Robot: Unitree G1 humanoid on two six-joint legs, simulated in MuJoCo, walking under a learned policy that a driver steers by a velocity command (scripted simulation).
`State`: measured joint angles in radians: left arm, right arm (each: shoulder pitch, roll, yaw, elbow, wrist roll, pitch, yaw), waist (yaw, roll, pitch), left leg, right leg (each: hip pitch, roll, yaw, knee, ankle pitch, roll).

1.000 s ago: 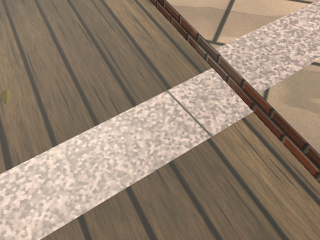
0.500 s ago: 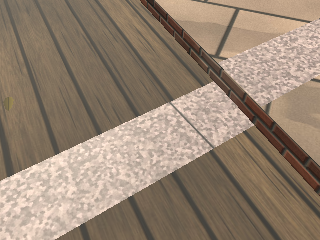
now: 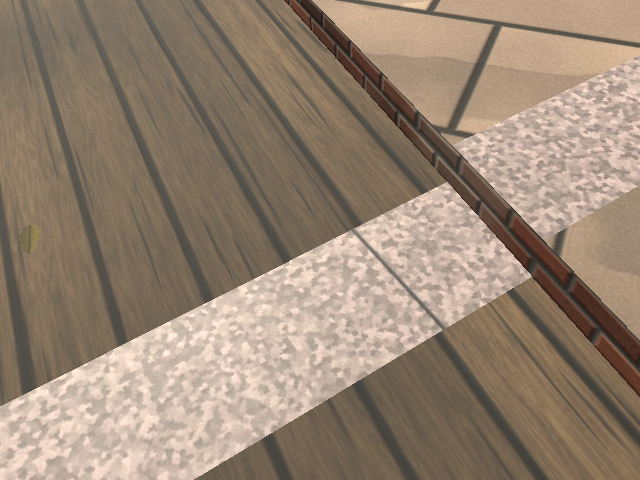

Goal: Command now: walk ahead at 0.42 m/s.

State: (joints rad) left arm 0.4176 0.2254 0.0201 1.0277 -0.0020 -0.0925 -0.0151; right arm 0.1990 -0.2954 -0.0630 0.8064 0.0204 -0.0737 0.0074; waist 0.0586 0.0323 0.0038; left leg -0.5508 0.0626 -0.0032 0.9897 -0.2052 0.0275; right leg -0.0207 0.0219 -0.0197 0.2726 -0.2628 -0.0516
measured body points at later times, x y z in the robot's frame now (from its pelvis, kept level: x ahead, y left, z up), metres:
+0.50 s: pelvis +0.28 +0.06 +0.00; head +0.30 +0.06 +0.45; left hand +0.39 +0.34 -0.12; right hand +0.33 -0.21 -0.13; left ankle +0.29 +0.14 -0.75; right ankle +0.32 -0.11 -0.67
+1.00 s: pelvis +0.43 +0.03 -0.01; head +0.46 +0.02 +0.44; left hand +0.56 +0.29 -0.13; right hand +0.52 -0.25 -0.15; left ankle +0.43 +0.17 -0.72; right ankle +0.52 -0.07 -0.75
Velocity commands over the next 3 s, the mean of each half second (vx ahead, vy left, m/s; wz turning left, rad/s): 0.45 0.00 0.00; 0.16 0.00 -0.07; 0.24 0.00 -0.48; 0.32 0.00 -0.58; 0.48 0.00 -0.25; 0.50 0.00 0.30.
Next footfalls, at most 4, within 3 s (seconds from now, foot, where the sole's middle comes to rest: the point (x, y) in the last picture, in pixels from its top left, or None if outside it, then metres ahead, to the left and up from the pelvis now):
0.26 left None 0.33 0.14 -0.79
0.72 right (406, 461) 0.56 -0.07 -0.79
1.10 left None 0.49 0.16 -0.79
1.52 right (436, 427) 0.64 -0.14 -0.78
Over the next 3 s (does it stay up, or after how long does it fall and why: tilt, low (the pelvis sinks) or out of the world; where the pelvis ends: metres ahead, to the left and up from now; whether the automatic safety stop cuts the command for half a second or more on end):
stays up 1.14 -0.36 0.01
